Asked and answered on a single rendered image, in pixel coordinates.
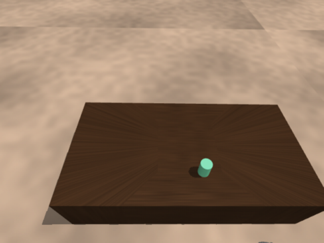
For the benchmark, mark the can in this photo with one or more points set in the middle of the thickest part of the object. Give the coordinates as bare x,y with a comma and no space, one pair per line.
205,167

